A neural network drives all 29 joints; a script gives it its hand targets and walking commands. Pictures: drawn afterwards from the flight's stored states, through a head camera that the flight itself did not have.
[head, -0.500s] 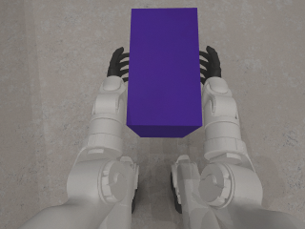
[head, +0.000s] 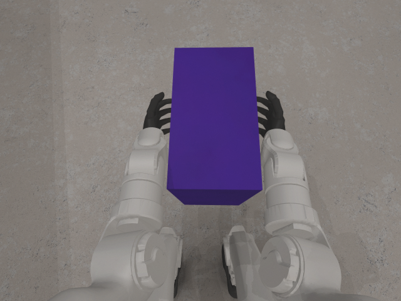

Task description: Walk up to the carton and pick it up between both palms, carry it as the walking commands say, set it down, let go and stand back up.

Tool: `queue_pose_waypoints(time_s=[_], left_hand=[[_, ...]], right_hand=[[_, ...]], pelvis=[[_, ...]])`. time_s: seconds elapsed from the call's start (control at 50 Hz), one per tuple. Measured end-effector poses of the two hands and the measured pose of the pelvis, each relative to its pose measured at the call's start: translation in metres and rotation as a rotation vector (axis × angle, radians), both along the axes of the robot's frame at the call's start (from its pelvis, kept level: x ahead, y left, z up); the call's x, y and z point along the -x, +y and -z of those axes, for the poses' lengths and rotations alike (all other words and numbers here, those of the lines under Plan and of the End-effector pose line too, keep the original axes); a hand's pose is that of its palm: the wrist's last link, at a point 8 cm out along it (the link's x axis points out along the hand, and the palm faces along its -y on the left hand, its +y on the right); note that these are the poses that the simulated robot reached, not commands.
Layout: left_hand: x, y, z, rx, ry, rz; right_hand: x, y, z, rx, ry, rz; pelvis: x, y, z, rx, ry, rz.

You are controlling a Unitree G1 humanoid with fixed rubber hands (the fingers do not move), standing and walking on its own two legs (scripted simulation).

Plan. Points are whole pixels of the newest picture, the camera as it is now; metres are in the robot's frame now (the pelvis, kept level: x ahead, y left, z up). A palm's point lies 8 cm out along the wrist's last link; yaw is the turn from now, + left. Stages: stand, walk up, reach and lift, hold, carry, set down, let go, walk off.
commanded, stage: reach and lift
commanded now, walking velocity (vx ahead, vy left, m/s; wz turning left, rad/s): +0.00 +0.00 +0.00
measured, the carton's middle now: (212, 140) +0.45 -0.03 -0.10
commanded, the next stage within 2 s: none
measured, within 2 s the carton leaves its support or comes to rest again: neither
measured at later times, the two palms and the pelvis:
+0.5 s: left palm (144, 129) +0.42 +0.10 +0.03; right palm (285, 130) +0.41 -0.14 +0.04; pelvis +0.01 +0.00 +0.06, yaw +0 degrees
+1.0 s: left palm (129, 124) +0.39 +0.10 +0.10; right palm (300, 123) +0.39 -0.13 +0.11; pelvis +0.03 +0.01 +0.11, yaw +0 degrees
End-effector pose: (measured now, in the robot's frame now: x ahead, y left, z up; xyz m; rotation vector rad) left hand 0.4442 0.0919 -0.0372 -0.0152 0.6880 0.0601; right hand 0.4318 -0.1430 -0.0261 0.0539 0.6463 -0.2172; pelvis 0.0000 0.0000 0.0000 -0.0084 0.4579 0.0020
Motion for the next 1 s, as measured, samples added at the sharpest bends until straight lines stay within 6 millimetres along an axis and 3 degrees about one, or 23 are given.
queue_pose_waypoints(time_s=[0.5, 1.0], left_hand=[[0.026, 0.004, -0.068, 0.000, -0.002, 0.003], [0.049, 0.011, -0.136, -0.016, -0.018, -0.005]], right_hand=[[0.027, 0.003, -0.067, -0.002, -0.001, -0.001], [0.045, 0.010, -0.135, 0.014, -0.012, -0.043]], pelvis=[[-0.015, 0.002, -0.063, 0.001, -0.133, 0.000], [-0.033, 0.006, -0.113, -0.005, -0.319, 0.007]])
